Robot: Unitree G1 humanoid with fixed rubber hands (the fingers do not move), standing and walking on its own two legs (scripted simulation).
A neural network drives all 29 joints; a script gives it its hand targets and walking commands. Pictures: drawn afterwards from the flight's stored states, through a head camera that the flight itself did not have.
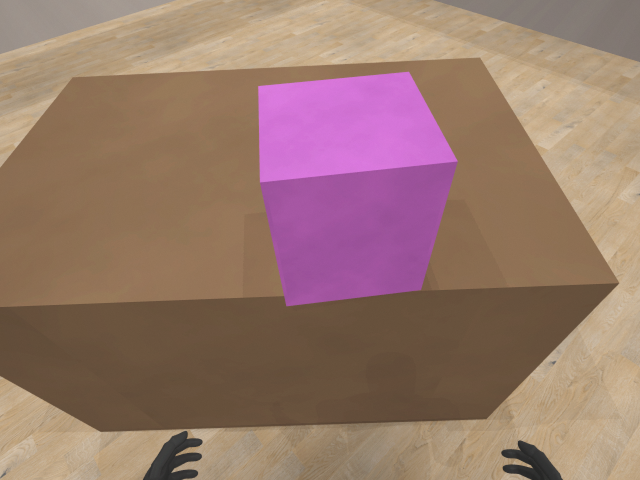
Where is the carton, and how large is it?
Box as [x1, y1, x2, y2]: [258, 72, 457, 305]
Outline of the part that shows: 408,72 258,86 260,184 286,305 420,289 457,161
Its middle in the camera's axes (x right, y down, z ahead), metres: +0.03 -0.07 +0.57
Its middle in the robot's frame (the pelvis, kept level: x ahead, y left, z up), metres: +0.47 -0.01 +0.08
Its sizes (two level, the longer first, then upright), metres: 0.210 0.200 0.250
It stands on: a pedestal, 0.72 m high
